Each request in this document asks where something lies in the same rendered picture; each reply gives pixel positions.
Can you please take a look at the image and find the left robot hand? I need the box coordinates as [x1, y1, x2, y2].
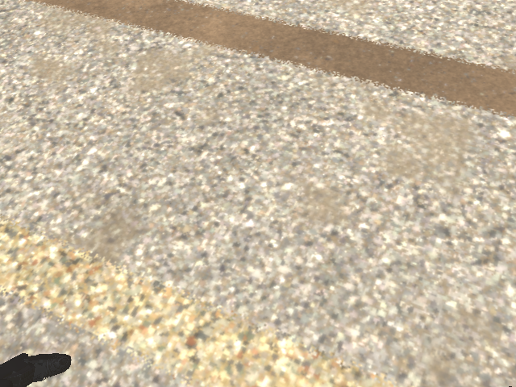
[0, 353, 71, 387]

